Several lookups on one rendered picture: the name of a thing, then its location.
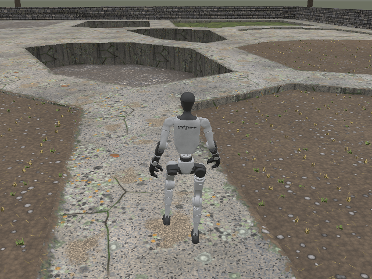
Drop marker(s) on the robot left upper arm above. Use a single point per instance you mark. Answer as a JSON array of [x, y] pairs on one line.
[[165, 132]]

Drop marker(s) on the left robot forearm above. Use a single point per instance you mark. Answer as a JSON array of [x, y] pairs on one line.
[[157, 155]]

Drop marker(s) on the robot right hand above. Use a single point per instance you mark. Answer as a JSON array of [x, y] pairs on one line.
[[212, 160]]

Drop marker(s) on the robot left hand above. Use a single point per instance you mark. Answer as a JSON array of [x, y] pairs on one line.
[[155, 168]]

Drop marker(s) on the right robot thigh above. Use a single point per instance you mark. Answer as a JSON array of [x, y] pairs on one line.
[[199, 179]]

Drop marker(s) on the robot head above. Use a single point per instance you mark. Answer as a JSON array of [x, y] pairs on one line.
[[187, 101]]

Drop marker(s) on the right robot forearm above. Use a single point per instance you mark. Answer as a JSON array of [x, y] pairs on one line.
[[214, 152]]

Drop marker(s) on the robot right upper arm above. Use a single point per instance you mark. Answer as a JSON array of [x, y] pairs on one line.
[[208, 132]]

